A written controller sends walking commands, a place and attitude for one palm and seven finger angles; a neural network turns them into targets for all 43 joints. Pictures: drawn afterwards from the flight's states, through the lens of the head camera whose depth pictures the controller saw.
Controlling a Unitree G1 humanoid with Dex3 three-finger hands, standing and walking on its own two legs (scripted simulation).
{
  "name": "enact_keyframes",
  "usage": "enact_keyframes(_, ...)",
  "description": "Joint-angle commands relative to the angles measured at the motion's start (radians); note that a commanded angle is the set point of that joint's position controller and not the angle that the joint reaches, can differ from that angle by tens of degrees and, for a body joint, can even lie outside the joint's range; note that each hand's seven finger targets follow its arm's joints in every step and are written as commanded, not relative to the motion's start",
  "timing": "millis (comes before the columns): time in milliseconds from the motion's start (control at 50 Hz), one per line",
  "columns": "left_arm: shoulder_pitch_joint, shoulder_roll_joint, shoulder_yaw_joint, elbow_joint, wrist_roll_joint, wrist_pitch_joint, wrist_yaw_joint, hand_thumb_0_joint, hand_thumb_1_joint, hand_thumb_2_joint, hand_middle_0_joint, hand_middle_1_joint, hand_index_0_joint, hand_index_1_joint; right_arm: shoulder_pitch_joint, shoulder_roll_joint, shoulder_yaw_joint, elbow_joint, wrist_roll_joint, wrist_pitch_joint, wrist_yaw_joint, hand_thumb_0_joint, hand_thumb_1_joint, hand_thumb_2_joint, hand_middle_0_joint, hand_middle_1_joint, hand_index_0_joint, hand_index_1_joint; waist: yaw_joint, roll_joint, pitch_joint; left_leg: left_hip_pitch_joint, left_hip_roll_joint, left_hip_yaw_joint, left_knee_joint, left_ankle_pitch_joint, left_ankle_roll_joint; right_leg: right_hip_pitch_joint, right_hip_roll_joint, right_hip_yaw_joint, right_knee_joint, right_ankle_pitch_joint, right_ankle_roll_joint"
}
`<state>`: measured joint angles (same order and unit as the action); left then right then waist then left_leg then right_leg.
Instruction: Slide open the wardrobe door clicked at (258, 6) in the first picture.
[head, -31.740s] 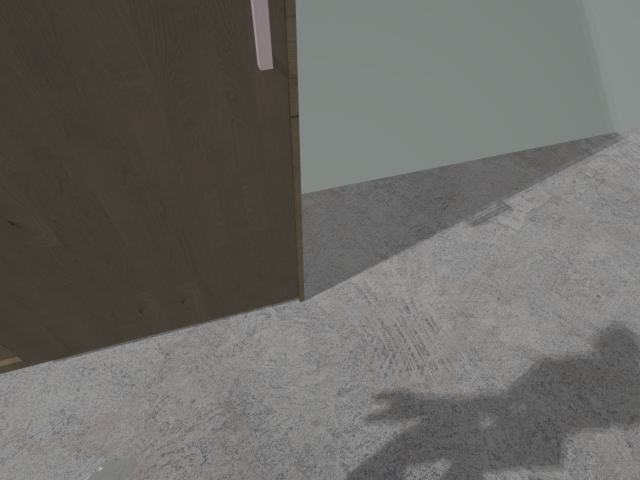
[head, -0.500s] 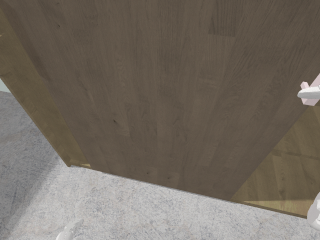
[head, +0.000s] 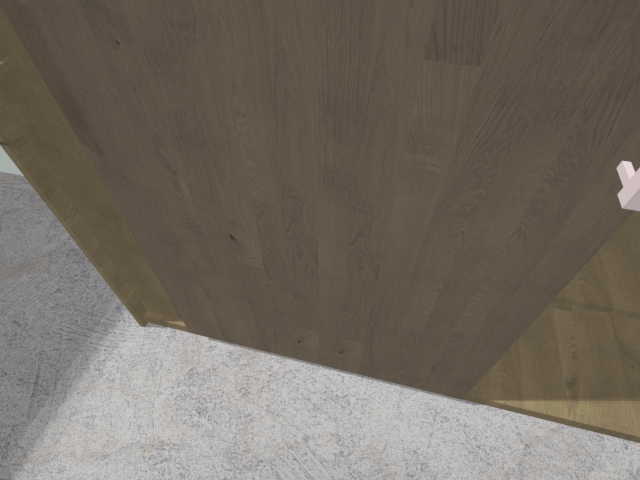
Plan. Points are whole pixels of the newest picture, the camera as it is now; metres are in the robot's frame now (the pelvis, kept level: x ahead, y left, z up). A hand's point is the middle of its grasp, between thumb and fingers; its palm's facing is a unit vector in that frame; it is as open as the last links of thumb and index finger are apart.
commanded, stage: slip the hand off the handle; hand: right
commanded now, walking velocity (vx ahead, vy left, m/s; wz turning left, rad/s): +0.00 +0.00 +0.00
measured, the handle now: out of the picture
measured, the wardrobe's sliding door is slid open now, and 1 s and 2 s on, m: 0.67 0.67 0.67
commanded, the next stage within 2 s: draw the hand back to the body in 0.52 s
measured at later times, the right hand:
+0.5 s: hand out of the picture +0.27 -0.33 +0.26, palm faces +0.47 +0.86 -0.17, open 14.7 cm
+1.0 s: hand out of the picture +0.25 -0.32 +0.23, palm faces +0.22 +0.98 -0.04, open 14.7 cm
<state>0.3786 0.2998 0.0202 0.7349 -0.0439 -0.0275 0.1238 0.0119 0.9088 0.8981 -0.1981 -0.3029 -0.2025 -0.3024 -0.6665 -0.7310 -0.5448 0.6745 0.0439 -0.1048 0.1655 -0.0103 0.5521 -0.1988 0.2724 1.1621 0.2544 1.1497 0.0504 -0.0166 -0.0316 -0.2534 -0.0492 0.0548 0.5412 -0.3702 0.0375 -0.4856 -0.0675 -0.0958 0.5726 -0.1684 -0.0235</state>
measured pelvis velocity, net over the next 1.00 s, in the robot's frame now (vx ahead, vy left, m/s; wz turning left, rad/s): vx -0.01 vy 0.00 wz -0.02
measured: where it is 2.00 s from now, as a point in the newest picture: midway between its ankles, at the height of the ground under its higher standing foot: outside the picture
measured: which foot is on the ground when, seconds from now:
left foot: down 0.00-1.00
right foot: down 0.00-1.00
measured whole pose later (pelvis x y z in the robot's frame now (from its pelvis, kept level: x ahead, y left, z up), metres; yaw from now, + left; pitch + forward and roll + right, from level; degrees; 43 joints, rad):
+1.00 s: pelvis -0.01 +0.00 +0.01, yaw -1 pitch -5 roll +1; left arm 0.19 0.30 -0.07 0.65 -0.12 -0.13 0.14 0.02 0.91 0.90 -0.20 -0.30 -0.20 -0.30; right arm -0.14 -0.56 -0.54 0.08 0.36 0.37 0.36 -0.01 0.55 -0.20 0.26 1.15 0.25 1.15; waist -0.05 -0.05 -0.04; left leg -0.01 -0.03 0.06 0.43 -0.32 0.02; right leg -0.24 -0.04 -0.09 0.45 -0.11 -0.03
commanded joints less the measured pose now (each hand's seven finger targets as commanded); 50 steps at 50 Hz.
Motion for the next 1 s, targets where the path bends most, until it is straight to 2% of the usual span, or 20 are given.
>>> enact_keyframes(0,-0.073,0.141,0.041,-0.159,-0.008,-0.062,0.009,0.0,0.9,0.9,-0.2,-0.3,-0.2,-0.3,-0.178,-0.299,-0.098,-0.354,0.08,-0.027,-0.002,0.0,0.55,-0.2,0.25,1.15,0.25,1.15,-0.064,-0.059,-0.308,-0.059,0.006,-0.056,-0.079,0.364,-0.033,0.406,0.033,0.097,-0.046,0.216,-0.024)
enact_keyframes(40,-0.101,0.14,0.035,-0.175,-0.007,-0.072,0.01,0.0,0.9,0.9,-0.2,-0.3,-0.2,-0.3,-0.143,-0.335,-0.16,-0.436,0.098,-0.01,-0.028,0.0,0.55,-0.2,0.25,1.15,0.25,1.15,-0.082,-0.062,-0.298,-0.045,0.005,-0.05,-0.085,0.343,-0.031,0.411,0.032,0.093,-0.055,0.211,-0.024)
enact_keyframes(80,-0.129,0.125,0.027,-0.191,-0.003,-0.082,0.007,0.0,0.9,0.9,-0.2,-0.3,-0.2,-0.3,-0.111,-0.319,-0.176,-0.515,0.093,0.009,-0.061,0.0,0.55,-0.2,0.25,1.15,0.25,1.15,-0.09,-0.095,-0.292,-0.045,0.001,-0.041,-0.088,0.316,-0.029,0.421,0.03,0.092,-0.073,0.208,-0.018)
enact_keyframes(100,-0.149,0.116,0.021,-0.201,-0.002,-0.085,0.004,0.0,0.9,0.9,-0.2,-0.3,-0.2,-0.3,-0.082,-0.279,-0.15,-0.554,0.086,0.02,-0.077,0.0,0.55,-0.2,0.25,1.15,0.25,1.15,-0.091,-0.116,-0.274,-0.048,-0.002,-0.034,-0.091,0.298,-0.026,0.429,0.028,0.093,-0.082,0.208,-0.015)
enact_keyframes(140,-0.177,0.11,0.015,-0.213,0.005,-0.092,0.004,0.0,0.9,0.9,-0.2,-0.3,-0.2,-0.3,-0.066,-0.277,-0.158,-0.658,0.073,0.034,-0.109,0.0,0.55,-0.2,0.25,1.15,0.25,1.15,-0.095,-0.144,-0.285,-0.039,-0.002,-0.038,-0.098,0.298,-0.023,0.461,0.024,0.088,-0.082,0.227,-0.015)
enact_keyframes(180,-0.205,0.099,0.007,-0.217,0.004,-0.095,0.004,0.0,0.9,0.9,-0.2,-0.3,-0.2,-0.3,-0.037,-0.228,-0.126,-0.708,0.067,0.055,-0.12,0.0,0.55,-0.2,0.25,1.15,0.25,1.15,-0.085,-0.157,-0.259,-0.05,-0.005,-0.028,-0.11,0.27,-0.024,0.471,0.022,0.09,-0.101,0.206,-0.011)
enact_keyframes(320,-0.271,0.081,-0.016,-0.198,-0.011,-0.114,0.032,0.0,0.9,0.9,-0.2,-0.3,-0.2,-0.3,-0.054,-0.021,0.069,-0.726,0.093,0.124,-0.081,0.0,0.55,-0.2,0.25,1.15,0.25,1.15,-0.044,-0.092,-0.136,-0.115,-0.004,-0.02,-0.177,0.119,-0.028,0.498,0.018,0.134,-0.183,-0.015,-0.007)
enact_keyframes(360,-0.287,0.082,-0.02,-0.2,-0.012,-0.121,0.036,0.0,0.9,0.9,-0.2,-0.3,-0.2,-0.3,-0.051,-0.033,0.06,-0.768,0.1,0.13,-0.078,0.0,0.55,-0.2,0.25,1.15,0.25,1.15,-0.056,-0.101,-0.163,-0.089,0.001,-0.026,-0.186,0.126,-0.023,0.515,0.023,0.134,-0.189,-0.012,-0.007)
enact_keyframes(420,-0.323,0.069,-0.033,-0.194,-0.014,-0.127,0.038,0.0,0.9,0.9,-0.2,-0.3,-0.2,-0.3,-0.038,0.003,0.083,-0.78,0.105,0.139,-0.087,0.0,0.55,-0.2,0.25,1.15,0.25,1.15,-0.061,-0.076,-0.136,-0.085,0.005,-0.021,-0.205,0.07,-0.024,0.514,0.027,0.148,-0.223,-0.105,-0.002)
enact_keyframes(460,-0.33,0.068,-0.035,-0.186,-0.011,-0.132,0.04,0.0,0.9,0.9,-0.2,-0.3,-0.2,-0.3,-0.028,-0.035,0.04,-0.776,0.106,0.136,-0.105,0.0,0.55,-0.2,0.25,1.15,0.25,1.15,-0.072,-0.066,-0.124,-0.067,0.009,-0.026,-0.222,0.049,-0.023,0.497,0.03,0.144,-0.234,-0.133,-0.002)
enact_keyframes(520,-0.358,0.056,-0.044,-0.181,-0.004,-0.135,0.039,0.0,0.9,0.9,-0.2,-0.3,-0.2,-0.3,-0.045,-0.037,0.035,-0.796,0.094,0.128,-0.128,0.0,0.55,-0.2,0.25,1.15,0.25,1.15,-0.084,-0.093,-0.118,-0.046,0.013,-0.026,-0.235,-0.001,-0.022,0.495,0.034,0.141,-0.255,-0.186,0.003)
enact_keyframes(560,-0.356,0.058,-0.048,-0.17,0.001,-0.136,0.041,0.0,0.9,0.9,-0.2,-0.3,-0.2,-0.3,-0.069,-0.085,0.006,-0.766,0.081,0.126,-0.142,0.0,0.55,-0.2,0.25,1.15,0.25,1.15,-0.084,-0.095,-0.112,-0.037,0.019,-0.036,-0.25,-0.013,-0.022,0.48,0.037,0.128,-0.249,-0.174,0.001)
enact_keyframes(620,-0.36,0.054,-0.049,-0.16,0.005,-0.136,0.04,0.0,0.9,0.9,-0.2,-0.3,-0.2,-0.3,-0.074,-0.086,0.017,-0.722,0.066,0.118,-0.136,0.0,0.55,-0.2,0.25,1.15,0.25,1.15,-0.083,-0.128,-0.088,-0.033,0.022,-0.038,-0.261,-0.036,-0.022,0.472,0.042,0.115,-0.248,-0.179,0.004)
enact_keyframes(640,-0.387,0.083,-0.056,-0.165,-0.027,-0.14,0.051,0.0,0.9,0.9,-0.2,-0.3,-0.2,-0.3,-0.025,-0.041,0.067,-0.604,0.176,0.224,-0.042,0.0,0.55,-0.2,0.25,1.15,0.25,1.15,-0.093,-0.098,-0.117,0.035,0.032,-0.049,-0.277,0.014,-0.016,0.473,0.053,0.125,-0.246,-0.135,-0.004)
enact_keyframes(680,-0.41,0.075,-0.058,-0.187,-0.043,-0.148,0.065,0.0,0.9,0.9,-0.2,-0.3,-0.2,-0.3,-0.071,-0.098,0.042,-0.706,0.208,0.309,0.038,0.0,0.55,-0.2,0.25,1.15,0.25,1.15,-0.105,-0.124,-0.139,0.058,0.037,-0.053,-0.296,0.065,-0.026,0.514,0.056,0.104,-0.234,-0.052,-0.011)
enact_keyframes(720,-0.419,0.08,-0.065,-0.208,-0.057,-0.159,0.068,0.0,0.9,0.9,-0.2,-0.3,-0.2,-0.3,-0.021,-0.104,0.037,-0.696,0.235,0.377,0.092,0.0,0.55,-0.2,0.25,1.15,0.25,1.15,-0.11,-0.106,-0.132,0.05,0.039,-0.053,-0.293,0.107,-0.032,0.517,0.058,0.111,-0.226,-0.002,-0.015)
enact_keyframes(780,-0.428,0.098,-0.066,-0.228,-0.069,-0.166,0.059,0.0,0.9,0.9,-0.2,-0.3,-0.2,-0.3,0.077,-0.16,-0.037,-0.69,0.287,0.448,0.175,0.0,0.55,-0.2,0.25,1.15,0.25,1.15,-0.12,-0.048,-0.143,0.068,0.055,-0.08,-0.272,0.239,-0.065,0.506,0.059,0.123,-0.188,0.075,-0.023)
enact_keyframes(840,-0.433,0.102,-0.065,-0.256,-0.071,-0.164,0.042,0.0,0.9,0.9,-0.2,-0.3,-0.2,-0.3,0.132,-0.208,-0.118,-0.728,0.335,0.453,0.235,0.0,0.55,-0.2,0.25,1.15,0.25,1.15,-0.132,0.005,-0.165,0.072,0.067,-0.106,-0.237,0.346,-0.103,0.487,0.06,0.132,-0.145,0.115,-0.022)
enact_keyframes(900,-0.417,0.088,-0.058,-0.281,-0.069,-0.172,0.024,0.0,0.9,0.9,-0.2,-0.3,-0.2,-0.3,0.223,-0.156,-0.12,-0.783,0.34,0.418,0.205,0.0,0.55,-0.2,0.25,1.15,0.25,1.15,-0.128,-0.002,-0.142,0.029,0.062,-0.099,-0.22,0.353,-0.102,0.48,0.059,0.125,-0.131,0.119,-0.016)
enact_keyframes(980,-0.413,0.087,-0.049,-0.296,-0.069,-0.18,0.013,0.0,0.9,0.9,-0.2,-0.3,-0.2,-0.3,0.319,-0.059,-0.066,-0.873,0.338,0.402,0.162,0.0,0.55,-0.2,0.25,1.15,0.25,1.15,-0.125,-0.076,-0.117,-0.012,0.042,-0.075,-0.21,0.283,-0.085,0.505,0.051,0.117,-0.134,0.107,-0.012)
